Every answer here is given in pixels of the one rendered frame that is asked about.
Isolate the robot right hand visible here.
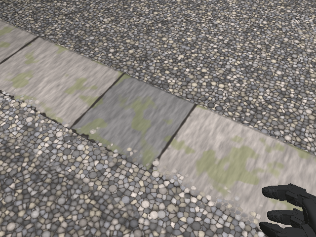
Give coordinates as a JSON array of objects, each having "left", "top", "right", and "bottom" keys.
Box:
[{"left": 259, "top": 184, "right": 316, "bottom": 237}]

